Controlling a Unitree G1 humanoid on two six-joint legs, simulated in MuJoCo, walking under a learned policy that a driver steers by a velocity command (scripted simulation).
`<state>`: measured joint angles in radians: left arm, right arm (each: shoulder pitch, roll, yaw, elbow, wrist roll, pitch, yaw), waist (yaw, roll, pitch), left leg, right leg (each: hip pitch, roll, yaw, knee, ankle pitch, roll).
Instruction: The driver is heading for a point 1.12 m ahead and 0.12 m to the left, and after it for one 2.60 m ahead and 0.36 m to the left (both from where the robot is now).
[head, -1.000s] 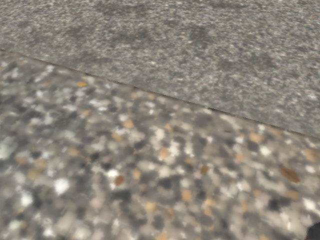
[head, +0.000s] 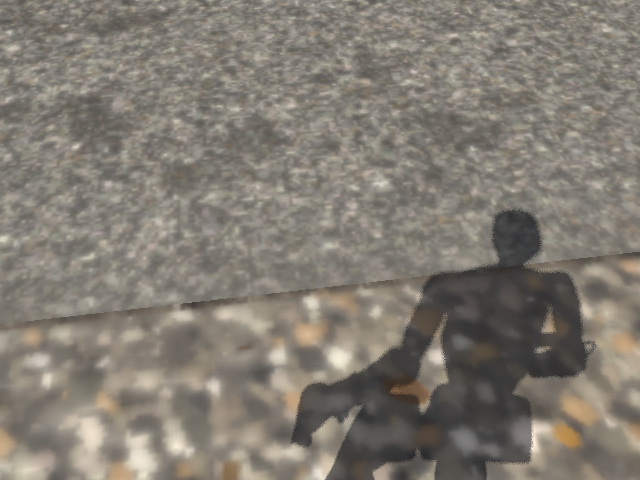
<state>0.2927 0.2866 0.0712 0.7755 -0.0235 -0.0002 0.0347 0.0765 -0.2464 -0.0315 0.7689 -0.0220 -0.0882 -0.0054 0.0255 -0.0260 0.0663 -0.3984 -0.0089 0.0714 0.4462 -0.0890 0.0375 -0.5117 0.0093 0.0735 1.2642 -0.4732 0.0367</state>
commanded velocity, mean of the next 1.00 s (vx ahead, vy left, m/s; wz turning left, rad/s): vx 0.12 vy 0.00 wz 0.12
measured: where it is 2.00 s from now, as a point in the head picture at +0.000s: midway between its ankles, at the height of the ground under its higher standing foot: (279, 364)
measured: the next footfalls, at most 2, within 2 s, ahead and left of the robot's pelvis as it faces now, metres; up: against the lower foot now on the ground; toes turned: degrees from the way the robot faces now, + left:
right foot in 0.28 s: +0.12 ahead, -0.15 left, +0.00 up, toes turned -7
left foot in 0.76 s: +0.07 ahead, +0.08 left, +0.00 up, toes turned +8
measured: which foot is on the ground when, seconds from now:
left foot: down 0.00-0.28, up 0.30-0.74, down 0.76-1.00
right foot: up 0.00-0.26, down 0.28-0.74, up 0.76-1.00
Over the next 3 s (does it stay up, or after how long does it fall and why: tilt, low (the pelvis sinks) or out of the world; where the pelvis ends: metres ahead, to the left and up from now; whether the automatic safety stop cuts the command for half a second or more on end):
stays up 1.09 0.08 0.00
